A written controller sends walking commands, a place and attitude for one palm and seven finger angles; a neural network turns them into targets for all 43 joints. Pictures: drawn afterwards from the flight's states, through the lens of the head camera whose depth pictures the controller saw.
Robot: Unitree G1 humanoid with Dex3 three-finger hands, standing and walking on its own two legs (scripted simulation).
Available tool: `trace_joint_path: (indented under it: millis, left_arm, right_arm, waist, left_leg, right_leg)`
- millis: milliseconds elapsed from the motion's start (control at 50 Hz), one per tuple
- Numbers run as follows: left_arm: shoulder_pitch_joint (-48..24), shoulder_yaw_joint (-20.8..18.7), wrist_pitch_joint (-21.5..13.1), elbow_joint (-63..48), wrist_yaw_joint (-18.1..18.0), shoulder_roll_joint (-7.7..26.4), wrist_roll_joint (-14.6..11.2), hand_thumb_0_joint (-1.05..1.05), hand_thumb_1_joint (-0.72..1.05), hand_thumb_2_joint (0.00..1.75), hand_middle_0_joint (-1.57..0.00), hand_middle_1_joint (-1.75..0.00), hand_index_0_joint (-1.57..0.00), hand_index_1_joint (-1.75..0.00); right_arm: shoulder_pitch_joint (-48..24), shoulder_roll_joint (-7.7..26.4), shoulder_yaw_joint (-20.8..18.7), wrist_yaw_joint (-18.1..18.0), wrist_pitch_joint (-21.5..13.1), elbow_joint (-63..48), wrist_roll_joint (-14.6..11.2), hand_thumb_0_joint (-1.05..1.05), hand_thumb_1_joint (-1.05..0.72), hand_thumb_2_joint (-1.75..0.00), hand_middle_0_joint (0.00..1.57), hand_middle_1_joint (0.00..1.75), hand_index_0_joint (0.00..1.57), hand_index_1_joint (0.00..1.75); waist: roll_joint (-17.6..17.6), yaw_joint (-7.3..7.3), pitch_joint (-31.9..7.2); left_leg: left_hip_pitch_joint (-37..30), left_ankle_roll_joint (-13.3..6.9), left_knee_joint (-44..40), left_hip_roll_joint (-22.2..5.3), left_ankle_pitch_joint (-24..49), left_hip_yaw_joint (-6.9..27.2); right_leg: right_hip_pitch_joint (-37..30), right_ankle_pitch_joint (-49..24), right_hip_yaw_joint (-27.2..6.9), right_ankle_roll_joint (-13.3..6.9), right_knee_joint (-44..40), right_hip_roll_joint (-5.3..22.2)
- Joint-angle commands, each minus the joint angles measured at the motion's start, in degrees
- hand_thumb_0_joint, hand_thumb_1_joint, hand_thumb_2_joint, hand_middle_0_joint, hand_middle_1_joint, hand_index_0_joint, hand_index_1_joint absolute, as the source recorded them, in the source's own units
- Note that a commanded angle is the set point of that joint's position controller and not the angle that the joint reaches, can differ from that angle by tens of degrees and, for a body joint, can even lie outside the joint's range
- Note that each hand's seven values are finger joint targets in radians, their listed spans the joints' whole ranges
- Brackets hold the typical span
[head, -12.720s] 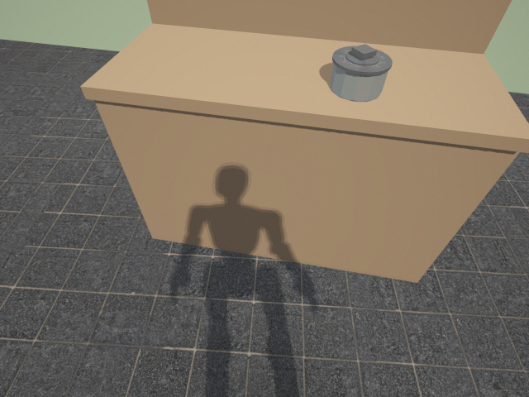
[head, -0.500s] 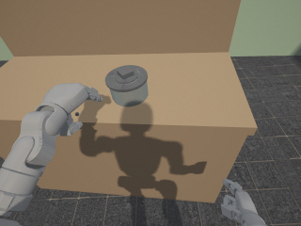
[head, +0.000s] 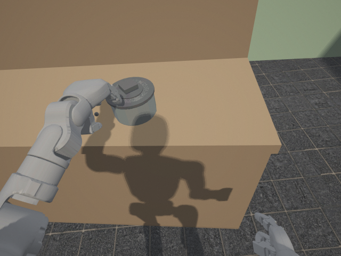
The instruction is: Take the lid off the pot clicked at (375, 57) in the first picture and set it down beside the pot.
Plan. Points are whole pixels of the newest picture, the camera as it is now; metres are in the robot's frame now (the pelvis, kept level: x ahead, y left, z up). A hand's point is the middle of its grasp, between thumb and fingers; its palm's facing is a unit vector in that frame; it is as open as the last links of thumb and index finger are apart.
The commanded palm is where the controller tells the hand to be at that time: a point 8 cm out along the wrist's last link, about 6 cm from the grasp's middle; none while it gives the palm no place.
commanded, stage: move the open hand above the knob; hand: left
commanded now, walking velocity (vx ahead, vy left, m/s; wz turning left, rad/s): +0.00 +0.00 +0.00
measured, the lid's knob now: (128, 85) +0.56 +0.19 +0.12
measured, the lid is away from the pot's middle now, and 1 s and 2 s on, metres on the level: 0.00 0.00 0.00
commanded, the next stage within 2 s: none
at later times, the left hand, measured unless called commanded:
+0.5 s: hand (107, 92) +0.45 +0.20 +0.18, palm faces -0.25 -0.06 -0.97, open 10.2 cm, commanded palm +0.44 +0.20 +0.25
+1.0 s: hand (122, 73) +0.52 +0.18 +0.19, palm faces -0.31 -0.06 -0.95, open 10.2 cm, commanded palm +0.52 +0.18 +0.25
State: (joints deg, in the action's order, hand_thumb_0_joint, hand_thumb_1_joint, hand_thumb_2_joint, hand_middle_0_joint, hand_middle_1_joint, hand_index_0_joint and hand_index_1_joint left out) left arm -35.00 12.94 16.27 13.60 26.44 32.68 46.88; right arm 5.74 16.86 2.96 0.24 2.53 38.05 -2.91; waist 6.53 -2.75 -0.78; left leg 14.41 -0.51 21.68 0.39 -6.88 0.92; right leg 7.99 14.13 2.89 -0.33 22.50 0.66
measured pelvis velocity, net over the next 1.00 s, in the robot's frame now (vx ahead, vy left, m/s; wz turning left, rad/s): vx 0.04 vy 0.01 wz -0.03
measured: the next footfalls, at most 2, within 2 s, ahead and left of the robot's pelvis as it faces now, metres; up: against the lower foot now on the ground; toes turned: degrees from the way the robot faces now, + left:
none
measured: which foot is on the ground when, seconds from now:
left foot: down 0.00-1.00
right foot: down 0.00-1.00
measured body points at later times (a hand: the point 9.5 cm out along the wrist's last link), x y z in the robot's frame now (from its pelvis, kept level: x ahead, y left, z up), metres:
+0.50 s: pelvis +0.03 +0.00 +0.00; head +0.04 -0.04 +0.45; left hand +0.45 +0.20 +0.23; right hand +0.18 -0.26 -0.12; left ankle +0.05 +0.12 -0.74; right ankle -0.02 -0.12 -0.74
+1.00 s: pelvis +0.04 +0.01 +0.00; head +0.07 -0.01 +0.45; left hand +0.53 +0.18 +0.24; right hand +0.09 -0.26 -0.14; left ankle +0.05 +0.12 -0.74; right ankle -0.02 -0.11 -0.74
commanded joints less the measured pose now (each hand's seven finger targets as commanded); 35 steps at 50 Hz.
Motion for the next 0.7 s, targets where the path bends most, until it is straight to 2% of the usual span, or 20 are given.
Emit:
trace_joint_path:
  millis: [0,60,120,160,200,260,280,300,340,360,380,400,460,480,500,520,560,580,600,680]
  left_arm:
    - [-29.09,-13.27,-0.22,-3.89,-1.20,18.88,2.29,0.00,-0.36,1.55,-0.84,-0.08,-0.84,-0.08]
    - [-27.06,-9.92,-0.70,-3.84,-0.50,14.33,0.51,0.00,-0.36,1.55,-0.84,-0.08,-0.84,-0.08]
    - [-28.43,-8.09,-0.97,-3.93,-0.09,12.96,0.80,0.00,-0.36,1.55,-0.84,-0.08,-0.84,-0.08]
    - [-28.70,-8.60,-0.54,-0.48,-0.26,13.85,1.11,0.00,-0.36,1.55,-0.84,-0.08,-0.84,-0.08]
    - [-33.70,-9.79,-0.86,0.47,-0.38,16.41,2.31,0.00,-0.36,1.55,-0.84,-0.08,-0.84,-0.08]
    - [-37.00,-10.87,-2.15,-4.68,-1.21,17.61,1.18,0.00,-0.36,1.55,-0.84,-0.08,-0.84,-0.08]
    - [-38.67,-12.15,-2.49,-3.08,-1.29,19.04,1.93,0.00,-0.36,1.55,-0.84,-0.08,-0.84,-0.08]
    - [-36.85,-8.50,-1.99,2.13,-1.04,14.67,1.82,0.00,-0.36,1.55,-0.84,-0.08,-0.84,-0.08]
    - [-36.44,-8.50,-1.40,4.81,-1.03,14.40,1.73,0.00,-0.36,1.55,-0.84,-0.08,-0.84,-0.08]
    - [-34.32,-9.69,-0.99,5.90,-1.14,15.40,1.43,0.00,-0.36,1.55,-0.84,-0.08,-0.84,-0.08]
    - [-36.80,-10.70,-0.98,6.16,-0.87,17.38,2.64,0.00,-0.36,1.55,-0.84,-0.08,-0.84,-0.08]
    - [-37.33,-7.90,-0.78,8.20,-0.60,14.52,2.71,0.00,-0.36,1.55,-0.84,-0.08,-0.84,-0.08]
    - [-41.50,-5.77,-1.03,3.38,-0.87,12.23,1.98,0.00,-0.36,1.55,-0.84,-0.08,-0.84,-0.08]
    - [-44.09,-6.51,-1.13,4.54,-0.76,13.36,2.74,0.00,-0.36,1.55,-0.84,-0.08,-0.84,-0.08]
    - [-43.31,-4.89,-0.67,9.08,-0.59,11.62,2.87,0.00,-0.36,1.55,-0.84,-0.08,-0.84,-0.08]
    - [-44.58,-5.06,-0.49,10.62,-0.64,11.98,2.87,0.00,-0.36,1.55,-0.84,-0.08,-0.84,-0.08]
    - [-46.95,-6.33,-0.63,12.59,-1.05,13.82,2.87,0.00,-0.36,1.55,-0.84,-0.08,-0.84,-0.08]
    - [-49.99,-6.92,-1.00,13.83,-0.97,15.00,4.00,0.00,-0.36,1.55,-0.84,-0.08,-0.84,-0.08]
    - [-52.08,-5.41,-1.47,14.35,-1.14,13.42,3.97,0.00,-0.36,1.55,-0.84,-0.08,-0.84,-0.08]
    - [-54.99,-6.17,-2.36,17.68,-1.84,13.95,4.62,0.00,-0.36,1.55,-0.84,-0.08,-0.84,-0.08]
  right_arm:
    - [-7.60,5.91,-2.46,-0.72,-3.20,-9.07,0.15,0.00,-0.90,-0.90,0.20,0.30,0.20,0.30]
    - [-7.25,6.21,-2.92,-0.46,-2.80,-9.73,-0.15,0.00,-0.90,-0.90,0.20,0.30,0.20,0.30]
    - [-6.50,6.15,-3.15,-0.34,-2.43,-9.83,-0.30,0.00,-0.90,-0.90,0.20,0.30,0.20,0.30]
    - [-5.30,7.06,-3.50,-0.42,-2.02,-9.06,-0.27,0.00,-0.90,-0.90,0.20,0.30,0.20,0.30]
    - [-4.16,6.92,-3.45,-0.71,-1.88,-8.49,-0.22,0.00,-0.90,-0.90,0.20,0.30,0.20,0.30]
    - [-4.53,7.07,-3.67,-0.72,-2.47,-9.33,-0.07,0.00,-0.90,-0.90,0.20,0.30,0.20,0.30]
    - [-3.57,6.77,-3.57,-0.82,-2.99,-8.91,0.16,0.00,-0.90,-0.90,0.20,0.30,0.20,0.30]
    - [-3.42,6.43,-3.45,-0.97,-2.57,-8.33,-0.13,0.00,-0.90,-0.90,0.20,0.30,0.20,0.30]
    - [-2.09,7.10,-3.97,-0.75,-1.74,-7.70,-0.38,0.00,-0.90,-0.90,0.20,0.30,0.20,0.30]
    - [-1.79,7.88,-4.25,-0.63,-1.41,-7.66,-0.28,0.00,-0.90,-0.90,0.20,0.30,0.20,0.30]
    - [-1.50,7.80,-4.03,-0.62,-1.49,-7.63,-0.02,0.00,-0.90,-0.90,0.20,0.30,0.20,0.30]
    - [-1.77,7.30,-3.87,-0.70,-1.16,-7.52,-0.26,0.00,-0.90,-0.90,0.20,0.30,0.20,0.30]
    - [-2.06,7.37,-4.27,-0.44,-1.31,-8.14,-0.37,0.00,-0.90,-0.90,0.20,0.30,0.20,0.30]
    - [-0.90,7.31,-4.30,-0.54,-1.55,-7.42,-0.16,0.00,-0.90,-0.90,0.20,0.30,0.20,0.30]
    - [-0.61,7.19,-4.25,-0.74,-1.27,-6.93,-0.36,0.00,-0.90,-0.90,0.20,0.30,0.20,0.30]
    - [0.16,7.42,-4.35,-0.80,-0.83,-6.29,-0.45,0.00,-0.90,-0.90,0.20,0.30,0.20,0.30]
    - [1.08,8.23,-4.51,-0.97,-0.69,-5.68,-0.26,0.00,-0.90,-0.90,0.20,0.30,0.20,0.30]
    - [1.89,7.91,-4.38,-1.12,-0.95,-5.39,-0.07,0.00,-0.90,-0.90,0.20,0.30,0.20,0.30]
    - [2.24,7.44,-4.36,-1.20,-1.07,-5.24,-0.21,0.00,-0.90,-0.90,0.20,0.30,0.20,0.30]
    - [4.60,7.66,-4.78,-1.20,-1.33,-4.40,0.25,0.00,-0.90,-0.90,0.20,0.30,0.20,0.30]
  waist:
    - [-8.83,0.21,-17.88]
    - [-6.45,0.83,-17.95]
    - [-6.20,1.33,-18.20]
    - [-5.92,1.91,-16.05]
    - [-7.18,2.23,-16.25]
    - [-4.02,1.87,-22.16]
    - [-4.76,1.99,-22.99]
    - [-6.60,2.67,-20.01]
    - [-7.70,2.93,-18.28]
    - [-6.92,2.48,-18.69]
    - [-7.32,2.58,-19.60]
    - [-7.90,2.97,-18.80]
    - [-4.61,3.64,-21.89]
    - [-5.51,4.19,-22.14]
    - [-6.60,4.60,-19.59]
    - [-6.94,5.02,-18.51]
    - [-6.38,4.91,-18.92]
    - [-7.48,5.28,-20.25]
    - [-7.41,5.51,-21.05]
    - [-5.71,5.91,-24.71]
  left_leg:
    - [-10.50,-3.00,0.26,3.88,10.45,-1.84]
    - [-11.44,-3.00,0.98,4.05,11.99,-1.95]
    - [-11.86,-3.03,1.34,4.07,12.84,-2.23]
    - [-11.20,-3.02,1.49,4.05,12.00,-2.13]
    - [-10.91,-3.23,1.28,4.04,11.54,-2.28]
    - [-13.76,-3.44,2.41,4.31,15.92,-1.82]
    - [-14.00,-3.43,2.17,4.29,17.23,-1.95]
    - [-12.92,-3.48,2.71,4.21,16.90,-1.95]
    - [-11.82,-3.31,2.10,4.01,14.46,-2.38]
    - [-11.71,-3.39,2.37,4.09,15.19,-2.31]
    - [-11.54,-3.33,1.96,4.16,15.76,-2.70]
    - [-10.96,-3.37,2.46,4.15,15.45,-2.62]
    - [-13.72,-3.52,3.44,4.10,18.38,-1.99]
    - [-14.14,-3.42,2.84,4.03,18.38,-1.97]
    - [-12.98,-3.50,3.18,3.92,16.88,-1.96]
    - [-12.36,-3.32,2.76,3.79,15.34,-2.02]
    - [-12.00,-3.38,2.62,4.01,14.46,-1.91]
    - [-12.14,-3.32,2.08,3.95,14.63,-2.05]
    - [-12.51,-3.44,2.72,3.90,14.82,-1.94]
    - [-14.15,-3.39,3.24,3.58,18.26,-1.78]
  right_leg:
    - [-0.81,-12.53,-1.07,-1.06,-2.94,-3.75]
    - [-0.42,-15.26,-0.83,-1.05,-2.44,-3.71]
    - [-0.11,-16.48,-1.08,-0.94,-2.09,-3.54]
    - [1.25,-15.74,-0.79,-1.12,-2.60,-3.82]
    - [0.93,-15.75,-1.11,-1.01,-2.81,-3.85]
    - [-1.64,-20.17,-1.36,-1.25,-1.58,-3.79]
    - [-2.04,-21.16,-1.63,-1.26,-1.71,-3.97]
    - [-0.46,-21.00,-1.21,-1.16,-1.26,-3.91]
    - [0.68,-19.78,-1.10,-0.95,-1.77,-3.75]
    - [0.22,-20.38,-1.01,-1.25,-1.73,-3.78]
    - [-0.35,-21.09,-1.51,-1.23,-2.02,-3.75]
    - [-0.05,-21.03,-1.24,-1.16,-1.37,-3.63]
    - [0.29,-22.58,-1.22,-1.35,-0.84,-3.81]
    - [0.75,-22.06,-1.40,-1.34,-1.42,-4.22]
    - [2.07,-20.95,-1.14,-1.30,-1.26,-4.14]
    - [2.92,-19.78,-0.94,-1.25,-1.48,-4.11]
    - [2.89,-19.35,-0.87,-1.55,-1.76,-4.17]
    - [2.32,-19.54,-1.29,-1.44,-2.05,-4.24]
    - [2.32,-19.77,-1.12,-1.39,-1.38,-4.14]
    - [2.01,-21.76,-1.49,-1.54,-1.03,-4.21]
